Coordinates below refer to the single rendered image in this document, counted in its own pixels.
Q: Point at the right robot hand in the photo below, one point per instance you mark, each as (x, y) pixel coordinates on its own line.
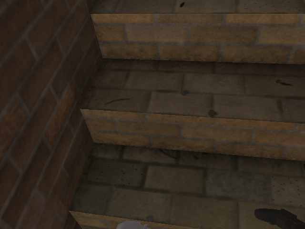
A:
(282, 218)

